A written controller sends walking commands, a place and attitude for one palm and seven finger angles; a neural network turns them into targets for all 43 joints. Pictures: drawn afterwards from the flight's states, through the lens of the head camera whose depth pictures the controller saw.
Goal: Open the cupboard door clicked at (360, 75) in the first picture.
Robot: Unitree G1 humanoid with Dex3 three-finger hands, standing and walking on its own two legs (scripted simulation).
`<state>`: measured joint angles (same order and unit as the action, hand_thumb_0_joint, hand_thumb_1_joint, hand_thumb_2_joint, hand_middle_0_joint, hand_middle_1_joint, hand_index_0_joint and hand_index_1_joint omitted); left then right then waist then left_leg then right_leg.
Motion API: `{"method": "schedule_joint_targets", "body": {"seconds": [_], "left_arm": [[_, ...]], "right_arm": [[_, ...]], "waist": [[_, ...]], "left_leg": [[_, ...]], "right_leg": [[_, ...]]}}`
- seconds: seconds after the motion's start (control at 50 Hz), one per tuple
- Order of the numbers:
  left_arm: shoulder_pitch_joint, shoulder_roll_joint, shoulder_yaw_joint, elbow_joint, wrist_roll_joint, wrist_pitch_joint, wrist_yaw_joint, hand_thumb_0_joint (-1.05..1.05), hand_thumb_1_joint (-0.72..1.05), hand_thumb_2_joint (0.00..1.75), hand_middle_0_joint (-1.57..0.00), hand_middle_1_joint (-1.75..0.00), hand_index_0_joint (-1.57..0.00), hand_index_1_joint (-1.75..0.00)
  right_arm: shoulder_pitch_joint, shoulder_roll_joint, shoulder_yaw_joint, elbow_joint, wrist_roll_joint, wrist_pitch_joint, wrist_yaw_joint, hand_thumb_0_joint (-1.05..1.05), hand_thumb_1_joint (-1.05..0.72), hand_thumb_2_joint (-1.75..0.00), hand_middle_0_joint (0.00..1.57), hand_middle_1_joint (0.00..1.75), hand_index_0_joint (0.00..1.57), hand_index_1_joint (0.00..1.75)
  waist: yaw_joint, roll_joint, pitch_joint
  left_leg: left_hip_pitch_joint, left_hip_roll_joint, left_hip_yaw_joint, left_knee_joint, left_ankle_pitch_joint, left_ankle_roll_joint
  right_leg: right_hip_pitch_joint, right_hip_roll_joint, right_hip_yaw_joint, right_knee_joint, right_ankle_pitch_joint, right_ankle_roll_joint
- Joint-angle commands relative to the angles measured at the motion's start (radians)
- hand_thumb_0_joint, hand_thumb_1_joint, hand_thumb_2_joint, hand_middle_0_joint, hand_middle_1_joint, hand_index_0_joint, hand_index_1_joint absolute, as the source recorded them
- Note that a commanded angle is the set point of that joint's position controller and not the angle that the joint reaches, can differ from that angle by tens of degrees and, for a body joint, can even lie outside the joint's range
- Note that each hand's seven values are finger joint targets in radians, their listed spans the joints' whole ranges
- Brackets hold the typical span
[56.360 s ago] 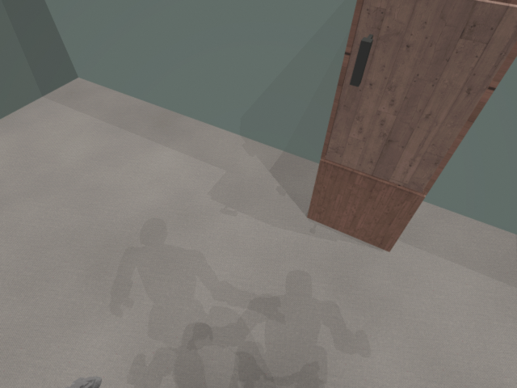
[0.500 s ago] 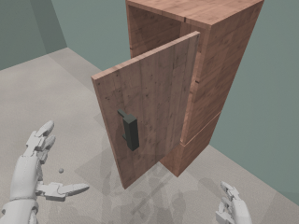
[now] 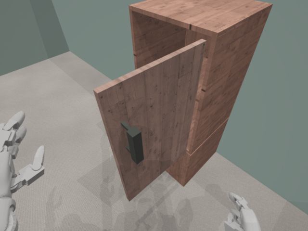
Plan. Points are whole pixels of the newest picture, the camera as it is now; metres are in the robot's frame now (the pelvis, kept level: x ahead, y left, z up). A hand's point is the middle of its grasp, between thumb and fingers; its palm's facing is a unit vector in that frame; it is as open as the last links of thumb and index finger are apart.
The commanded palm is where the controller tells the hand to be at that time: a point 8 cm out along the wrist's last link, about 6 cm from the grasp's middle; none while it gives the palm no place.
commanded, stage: draw the hand back to the body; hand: left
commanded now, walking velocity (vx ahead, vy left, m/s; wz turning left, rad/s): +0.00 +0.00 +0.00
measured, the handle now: (131, 141) +0.33 +0.11 +0.06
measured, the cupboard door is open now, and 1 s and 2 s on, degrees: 87 87 87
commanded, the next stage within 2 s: step back with the hand held close in 0.36 s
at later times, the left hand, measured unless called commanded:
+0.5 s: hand (43, 166) +0.19 +0.25 +0.15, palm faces +0.46 -0.80 -0.38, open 7.4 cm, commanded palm +0.14 +0.29 +0.17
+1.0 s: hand (18, 187) +0.14 +0.27 +0.15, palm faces +0.34 -0.79 -0.51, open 7.4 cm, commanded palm +0.08 +0.31 +0.17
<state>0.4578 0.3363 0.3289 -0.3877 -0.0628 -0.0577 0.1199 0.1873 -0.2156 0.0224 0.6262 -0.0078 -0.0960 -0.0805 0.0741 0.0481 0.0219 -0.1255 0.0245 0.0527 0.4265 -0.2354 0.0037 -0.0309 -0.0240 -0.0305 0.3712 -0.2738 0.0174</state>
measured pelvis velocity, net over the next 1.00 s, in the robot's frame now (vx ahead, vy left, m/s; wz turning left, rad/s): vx -0.07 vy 0.02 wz -0.03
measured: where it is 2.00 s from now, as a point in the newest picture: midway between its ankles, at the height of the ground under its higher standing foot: outside the picture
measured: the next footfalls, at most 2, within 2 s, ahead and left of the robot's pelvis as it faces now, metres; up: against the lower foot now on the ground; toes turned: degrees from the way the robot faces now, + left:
right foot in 1.56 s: -0.22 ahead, -0.10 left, +0.00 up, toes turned -2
left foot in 1.76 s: -0.15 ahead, +0.11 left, +0.00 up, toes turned +0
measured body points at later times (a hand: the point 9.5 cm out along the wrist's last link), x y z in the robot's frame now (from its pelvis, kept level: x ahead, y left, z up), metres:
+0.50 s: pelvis +0.00 -0.01 +0.00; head -0.02 -0.03 +0.45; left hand +0.16 +0.29 +0.17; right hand +0.18 -0.24 -0.08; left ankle +0.00 +0.11 -0.74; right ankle -0.04 -0.13 -0.74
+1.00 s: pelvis -0.07 +0.02 -0.01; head -0.04 +0.02 +0.44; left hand +0.12 +0.31 +0.18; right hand +0.10 -0.23 -0.08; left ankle +0.00 +0.11 -0.74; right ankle -0.04 -0.13 -0.74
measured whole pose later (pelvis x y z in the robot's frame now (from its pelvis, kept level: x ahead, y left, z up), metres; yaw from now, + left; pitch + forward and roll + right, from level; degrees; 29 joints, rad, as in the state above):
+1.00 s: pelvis -0.07 +0.02 -0.01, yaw -2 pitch +0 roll -1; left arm 0.57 0.43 0.42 -0.54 -0.04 -0.16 0.13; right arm 0.19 -0.22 -0.01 0.52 0.01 -0.01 -0.08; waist 0.00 0.00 0.07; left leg -0.34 0.03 0.08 0.51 -0.16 0.03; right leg -0.27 -0.02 0.00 0.49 -0.20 0.04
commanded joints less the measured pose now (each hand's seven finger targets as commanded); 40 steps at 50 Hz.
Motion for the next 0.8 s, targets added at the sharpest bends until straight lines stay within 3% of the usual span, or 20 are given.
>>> {"method": "schedule_joint_targets", "body": {"seconds": [0.0,0.04,0.12,0.2,0.26,0.3,0.38,0.44,0.46,0.48,0.5,0.56,0.7,0.72,0.78], "left_arm": [[-0.083,0.157,0.108,-0.172,-0.004,-0.071,0.015,0.00,0.90,0.90,-0.20,-0.30,-0.20,-0.30],[-0.091,0.145,0.091,-0.168,-0.005,-0.071,0.010,0.00,0.90,0.90,-0.20,-0.30,-0.20,-0.30],[-0.103,0.179,0.118,-0.172,-0.003,-0.075,0.013,0.00,0.90,0.90,-0.20,-0.30,-0.20,-0.30],[-0.100,0.193,0.132,-0.219,-0.001,-0.085,0.015,0.00,0.90,0.90,-0.20,-0.30,-0.20,-0.30],[-0.088,0.179,0.122,-0.188,-0.005,-0.081,0.012,0.00,0.90,0.90,-0.20,-0.30,-0.20,-0.30],[-0.101,0.185,0.128,-0.200,-0.004,-0.086,0.013,0.00,0.90,0.90,-0.20,-0.30,-0.20,-0.30],[-0.094,0.179,0.124,-0.186,-0.004,-0.088,0.010,0.00,0.90,0.90,-0.20,-0.30,-0.20,-0.30],[-0.094,0.175,0.120,-0.165,-0.008,-0.090,0.007,0.00,0.90,0.90,-0.20,-0.30,-0.20,-0.30],[-0.152,0.207,0.131,-0.288,-0.005,-0.107,0.009,0.00,0.90,0.90,-0.20,-0.30,-0.20,-0.30],[-0.191,0.323,0.252,-0.306,0.001,-0.140,0.017,0.00,0.90,0.90,-0.20,-0.30,-0.20,-0.30],[-0.079,0.240,0.190,-0.208,0.003,-0.134,0.005,0.00,0.90,0.90,-0.20,-0.30,-0.20,-0.30],[0.006,0.198,0.153,-0.191,0.008,-0.136,-0.001,0.00,0.90,0.90,-0.20,-0.30,-0.20,-0.30],[0.068,0.247,0.196,-0.247,0.006,-0.134,0.013,0.00,0.90,0.90,-0.20,-0.30,-0.20,-0.30],[0.070,0.261,0.208,-0.265,0.006,-0.135,0.017,0.00,0.90,0.90,-0.20,-0.30,-0.20,-0.30],[0.095,0.264,0.217,-0.309,0.005,-0.140,0.026,0.00,0.90,0.90,-0.20,-0.30,-0.20,-0.30]], "right_arm": [[-0.126,-0.109,-0.041,-0.151,0.005,-0.047,-0.010,0.00,-0.90,-0.90,0.20,0.30,0.20,0.30],[-0.131,-0.112,-0.044,-0.154,0.006,-0.044,-0.008,0.00,-0.90,-0.90,0.20,0.30,0.20,0.30],[-0.128,-0.114,-0.044,-0.150,0.001,-0.043,-0.010,0.00,-0.90,-0.90,0.20,0.30,0.20,0.30],[-0.131,-0.107,-0.047,-0.148,0.000,-0.051,-0.011,0.00,-0.90,-0.90,0.20,0.30,0.20,0.30],[-0.137,-0.105,-0.046,-0.146,0.002,-0.050,-0.014,0.00,-0.90,-0.90,0.20,0.30,0.20,0.30],[-0.133,-0.107,-0.048,-0.144,0.001,-0.052,-0.014,0.00,-0.90,-0.90,0.20,0.30,0.20,0.30],[-0.135,-0.108,-0.049,-0.143,0.002,-0.054,-0.012,0.00,-0.90,-0.90,0.20,0.30,0.20,0.30],[-0.140,-0.106,-0.050,-0.142,0.002,-0.053,-0.013,0.00,-0.90,-0.90,0.20,0.30,0.20,0.30],[-0.149,-0.108,-0.051,-0.154,0.002,-0.062,-0.013,0.00,-0.90,-0.90,0.20,0.30,0.20,0.30],[-0.134,-0.122,-0.043,-0.180,0.010,-0.039,-0.014,0.00,-0.90,-0.90,0.20,0.30,0.20,0.30],[-0.132,-0.112,-0.047,-0.159,0.005,-0.018,-0.013,0.00,-0.90,-0.90,0.20,0.30,0.20,0.30],[-0.123,-0.122,-0.062,-0.182,0.008,0.015,-0.011,0.00,-0.90,-0.90,0.20,0.30,0.20,0.30],[-0.116,-0.124,-0.076,-0.233,0.020,0.063,-0.017,0.00,-0.90,-0.90,0.20,0.30,0.20,0.30],[-0.122,-0.125,-0.077,-0.235,0.020,0.066,-0.020,0.00,-0.90,-0.90,0.20,0.30,0.20,0.30],[-0.115,-0.124,-0.079,-0.252,0.022,0.066,-0.018,0.00,-0.90,-0.90,0.20,0.30,0.20,0.30]], "waist": [[-0.009,0.004,-0.065],[-0.013,-0.009,-0.056],[-0.005,-0.005,-0.075],[-0.002,0.030,-0.108],[-0.005,0.012,-0.061],[-0.006,0.016,-0.086],[-0.004,0.028,-0.070],[-0.006,-0.021,-0.051],[0.000,0.031,-0.111],[-0.044,-0.003,-0.011],[-0.050,-0.053,-0.027],[-0.055,-0.013,-0.091],[-0.057,-0.066,-0.184],[-0.055,-0.026,-0.192],[-0.054,-0.005,-0.195]], "left_leg": [[0.086,0.004,-0.011,-0.055,0.248,0.012],[0.087,0.004,-0.008,-0.057,0.234,0.015],[0.086,-0.004,-0.010,-0.056,0.241,0.017],[0.110,-0.005,-0.002,-0.046,0.277,0.016],[0.099,-0.003,0.002,-0.052,0.244,0.016],[0.111,-0.004,0.002,-0.050,0.252,0.018],[0.104,-0.004,0.004,-0.057,0.236,0.017],[0.099,-0.003,0.003,-0.061,0.216,0.020],[0.123,-0.009,0.002,-0.051,0.227,0.023],[0.054,0.010,0.005,-0.006,0.179,0.033],[0.035,0.008,-0.008,0.012,0.169,0.030],[0.038,0.020,0.005,0.014,0.233,0.022],[0.032,0.052,0.003,0.008,0.376,0.020],[0.020,0.053,0.001,0.005,0.381,0.021],[-0.020,0.064,-0.003,-0.005,0.344,0.021]], "right_leg": [[-0.084,0.030,-0.013,-0.053,0.255,-0.025],[-0.087,0.029,-0.009,-0.064,0.249,-0.023],[-0.063,0.027,-0.006,-0.066,0.263,-0.025],[-0.057,0.028,-0.004,-0.061,0.304,-0.024],[-0.080,0.029,-0.002,-0.078,0.275,-0.021],[-0.073,0.029,-0.002,-0.076,0.283,-0.021],[-0.076,0.029,0.001,-0.081,0.267,-0.021],[-0.086,0.030,0.000,-0.094,0.249,-0.017],[-0.068,0.025,0.009,-0.088,0.266,-0.018],[-0.194,-0.018,0.085,-0.135,0.359,-0.020],[-0.182,-0.039,0.080,-0.119,0.399,-0.020],[-0.169,-0.046,0.065,-0.074,0.459,-0.013],[-0.140,-0.024,0.035,0.007,0.502,0.003],[-0.132,-0.027,0.036,0.018,0.498,0.002],[-0.131,-0.016,0.040,0.047,0.450,0.004]]}}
